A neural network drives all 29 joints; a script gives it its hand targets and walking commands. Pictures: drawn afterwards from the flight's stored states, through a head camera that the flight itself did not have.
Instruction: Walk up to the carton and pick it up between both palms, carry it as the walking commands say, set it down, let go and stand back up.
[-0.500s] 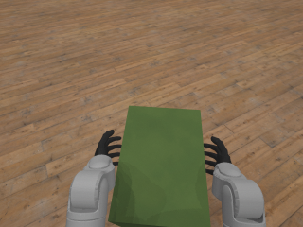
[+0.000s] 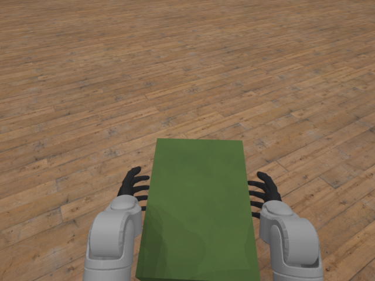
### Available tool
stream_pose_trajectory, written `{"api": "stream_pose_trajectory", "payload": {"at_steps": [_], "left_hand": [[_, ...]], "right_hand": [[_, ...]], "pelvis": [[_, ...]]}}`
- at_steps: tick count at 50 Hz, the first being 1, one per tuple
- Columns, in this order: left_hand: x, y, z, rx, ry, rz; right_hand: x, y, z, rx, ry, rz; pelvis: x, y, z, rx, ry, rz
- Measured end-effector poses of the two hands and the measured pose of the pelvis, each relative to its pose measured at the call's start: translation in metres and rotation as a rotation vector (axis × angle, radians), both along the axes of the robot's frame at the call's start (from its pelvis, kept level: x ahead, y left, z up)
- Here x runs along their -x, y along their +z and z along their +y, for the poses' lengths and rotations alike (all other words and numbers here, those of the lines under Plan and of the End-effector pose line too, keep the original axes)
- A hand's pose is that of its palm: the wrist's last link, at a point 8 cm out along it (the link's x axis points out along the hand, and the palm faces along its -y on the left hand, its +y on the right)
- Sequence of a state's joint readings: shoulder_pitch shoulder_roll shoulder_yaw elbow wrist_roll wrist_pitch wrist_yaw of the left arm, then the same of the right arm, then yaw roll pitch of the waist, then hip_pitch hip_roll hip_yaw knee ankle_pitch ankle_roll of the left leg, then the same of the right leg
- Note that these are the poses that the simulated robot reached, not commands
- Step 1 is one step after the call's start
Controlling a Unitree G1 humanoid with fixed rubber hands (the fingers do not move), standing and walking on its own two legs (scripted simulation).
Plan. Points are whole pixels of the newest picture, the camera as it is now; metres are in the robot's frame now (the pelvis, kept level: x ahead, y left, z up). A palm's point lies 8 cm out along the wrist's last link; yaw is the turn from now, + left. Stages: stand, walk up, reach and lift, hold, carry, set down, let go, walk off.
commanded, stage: carry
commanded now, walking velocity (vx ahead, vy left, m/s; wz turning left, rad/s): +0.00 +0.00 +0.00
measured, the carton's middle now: (197, 215) +0.30 +0.00 +0.00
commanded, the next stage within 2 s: none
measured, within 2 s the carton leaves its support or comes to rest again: neither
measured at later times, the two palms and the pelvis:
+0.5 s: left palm (124, 223) +0.24 +0.13 +0.08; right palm (273, 230) +0.23 -0.14 +0.07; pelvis -0.05 +0.00 +0.00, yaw +0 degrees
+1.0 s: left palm (128, 232) +0.23 +0.13 +0.07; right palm (278, 240) +0.22 -0.15 +0.06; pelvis -0.06 -0.01 +0.00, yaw +0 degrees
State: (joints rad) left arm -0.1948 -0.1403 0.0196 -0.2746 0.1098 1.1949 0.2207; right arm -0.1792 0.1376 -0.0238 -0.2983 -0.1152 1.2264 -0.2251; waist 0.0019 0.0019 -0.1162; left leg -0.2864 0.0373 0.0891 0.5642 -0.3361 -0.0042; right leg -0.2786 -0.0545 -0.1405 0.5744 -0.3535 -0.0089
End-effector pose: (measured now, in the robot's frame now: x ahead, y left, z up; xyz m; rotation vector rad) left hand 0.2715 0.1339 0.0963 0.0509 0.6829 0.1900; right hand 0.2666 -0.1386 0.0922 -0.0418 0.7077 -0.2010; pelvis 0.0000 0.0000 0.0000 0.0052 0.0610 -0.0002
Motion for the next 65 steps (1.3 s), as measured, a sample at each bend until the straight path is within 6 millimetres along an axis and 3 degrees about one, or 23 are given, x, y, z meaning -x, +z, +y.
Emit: {"api": "stream_pose_trajectory", "payload": {"at_steps": [23, 65], "left_hand": [[0.03, -0.015, 0.001, 0.013, 0.0, 0.011], [0.045, -0.035, -0.012, 0.026, -0.025, -0.003]], "right_hand": [[0.031, -0.015, 0.0, -0.01, 0.004, 0.004], [0.049, -0.036, -0.016, -0.024, 0.005, -0.013]], "pelvis": [[0.045, 0.002, 0.0, 0.003, 0.0, -0.029], [0.065, 0.002, -0.011, 0.0, -0.008, -0.04]]}}
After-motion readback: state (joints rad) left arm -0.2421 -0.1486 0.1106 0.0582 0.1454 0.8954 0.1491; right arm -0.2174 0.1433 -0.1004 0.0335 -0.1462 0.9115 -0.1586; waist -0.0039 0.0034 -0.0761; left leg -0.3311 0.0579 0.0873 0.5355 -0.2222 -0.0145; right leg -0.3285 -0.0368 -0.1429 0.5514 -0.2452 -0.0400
